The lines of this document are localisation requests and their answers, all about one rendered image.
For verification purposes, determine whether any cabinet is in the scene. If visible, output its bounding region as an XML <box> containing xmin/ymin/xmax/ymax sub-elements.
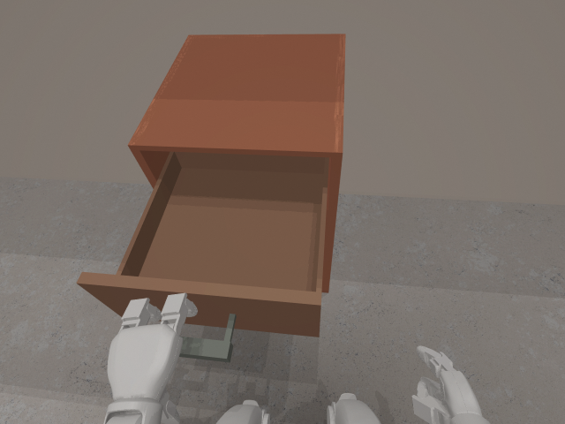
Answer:
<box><xmin>128</xmin><ymin>34</ymin><xmax>346</xmax><ymax>293</ymax></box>

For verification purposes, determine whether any left robot forearm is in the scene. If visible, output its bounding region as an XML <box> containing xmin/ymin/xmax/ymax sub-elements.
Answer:
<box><xmin>103</xmin><ymin>397</ymin><xmax>163</xmax><ymax>424</ymax></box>

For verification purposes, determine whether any robot right thigh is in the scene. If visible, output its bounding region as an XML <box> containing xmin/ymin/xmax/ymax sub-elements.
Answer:
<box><xmin>327</xmin><ymin>399</ymin><xmax>381</xmax><ymax>424</ymax></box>

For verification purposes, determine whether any robot right hand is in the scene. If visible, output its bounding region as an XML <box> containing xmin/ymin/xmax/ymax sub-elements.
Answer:
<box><xmin>412</xmin><ymin>345</ymin><xmax>483</xmax><ymax>424</ymax></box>

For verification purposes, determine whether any drawer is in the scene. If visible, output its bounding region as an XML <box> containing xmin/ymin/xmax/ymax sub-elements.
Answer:
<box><xmin>76</xmin><ymin>152</ymin><xmax>329</xmax><ymax>337</ymax></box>

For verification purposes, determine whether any robot left hand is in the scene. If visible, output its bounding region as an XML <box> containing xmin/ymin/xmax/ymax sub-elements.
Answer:
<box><xmin>107</xmin><ymin>293</ymin><xmax>198</xmax><ymax>424</ymax></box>

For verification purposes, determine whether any handle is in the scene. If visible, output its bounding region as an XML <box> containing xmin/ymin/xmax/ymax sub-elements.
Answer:
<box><xmin>179</xmin><ymin>314</ymin><xmax>237</xmax><ymax>362</ymax></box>

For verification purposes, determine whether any robot right shin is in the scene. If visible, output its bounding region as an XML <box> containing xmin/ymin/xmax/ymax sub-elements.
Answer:
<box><xmin>338</xmin><ymin>393</ymin><xmax>357</xmax><ymax>401</ymax></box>

